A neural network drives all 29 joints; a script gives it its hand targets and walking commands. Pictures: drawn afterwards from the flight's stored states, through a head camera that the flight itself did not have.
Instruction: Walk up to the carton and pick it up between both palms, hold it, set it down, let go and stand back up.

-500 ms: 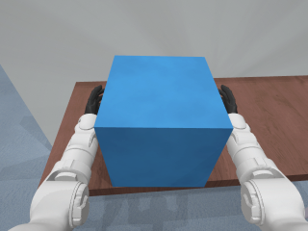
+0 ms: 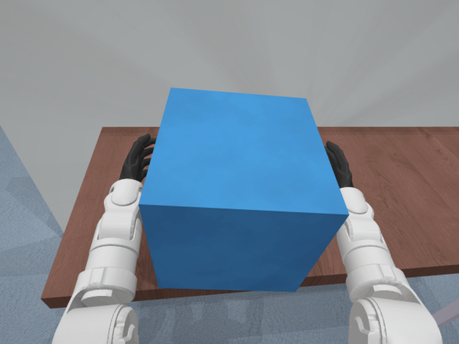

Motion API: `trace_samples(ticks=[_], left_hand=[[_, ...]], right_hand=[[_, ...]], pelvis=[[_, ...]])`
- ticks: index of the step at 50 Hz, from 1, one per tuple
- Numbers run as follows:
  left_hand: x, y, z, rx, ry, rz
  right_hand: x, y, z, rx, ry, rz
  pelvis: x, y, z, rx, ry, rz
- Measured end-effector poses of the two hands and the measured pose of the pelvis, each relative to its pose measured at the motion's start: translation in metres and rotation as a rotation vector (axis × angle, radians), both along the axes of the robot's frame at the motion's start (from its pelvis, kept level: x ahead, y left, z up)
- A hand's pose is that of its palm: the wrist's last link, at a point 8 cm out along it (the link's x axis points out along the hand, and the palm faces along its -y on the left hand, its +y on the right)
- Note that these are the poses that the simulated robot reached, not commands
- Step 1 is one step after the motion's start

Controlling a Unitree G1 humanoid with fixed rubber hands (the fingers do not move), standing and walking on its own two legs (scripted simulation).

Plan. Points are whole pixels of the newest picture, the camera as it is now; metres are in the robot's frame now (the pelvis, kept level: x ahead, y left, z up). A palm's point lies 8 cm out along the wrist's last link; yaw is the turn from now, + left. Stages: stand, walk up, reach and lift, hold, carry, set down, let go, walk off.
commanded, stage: reach and lift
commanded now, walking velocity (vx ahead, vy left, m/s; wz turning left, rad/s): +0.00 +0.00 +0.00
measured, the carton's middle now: (233, 191) +0.41 +0.00 +0.06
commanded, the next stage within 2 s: none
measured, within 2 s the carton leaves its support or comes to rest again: neither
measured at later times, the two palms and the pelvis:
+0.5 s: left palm (119, 161) +0.36 +0.19 +0.17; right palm (345, 176) +0.36 -0.18 +0.16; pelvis -0.01 +0.01 +0.00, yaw +1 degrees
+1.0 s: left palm (118, 143) +0.36 +0.18 +0.21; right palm (359, 157) +0.36 -0.18 +0.21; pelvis -0.02 +0.00 +0.00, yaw -1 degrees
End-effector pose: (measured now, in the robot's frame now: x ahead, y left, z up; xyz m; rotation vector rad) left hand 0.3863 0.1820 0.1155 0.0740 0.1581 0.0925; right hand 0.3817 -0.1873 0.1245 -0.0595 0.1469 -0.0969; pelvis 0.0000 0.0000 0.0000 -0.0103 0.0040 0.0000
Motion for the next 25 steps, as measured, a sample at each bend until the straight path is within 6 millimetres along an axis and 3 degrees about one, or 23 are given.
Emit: trace_samples(ticks=[13, 25], left_hand=[[-0.012, -0.003, 0.026, 0.021, 0.001, -0.002], [-0.024, 0.007, 0.059, -0.012, -0.019, 0.023]], right_hand=[[-0.016, -0.002, 0.0, 0.05, -0.006, -0.026], [-0.018, 0.009, 0.04, 0.049, -0.028, -0.012]], pelvis=[[-0.001, 0.006, -0.001, -0.002, -0.026, 0.01], [-0.015, 0.005, 0.0, 0.003, -0.045, 0.009]])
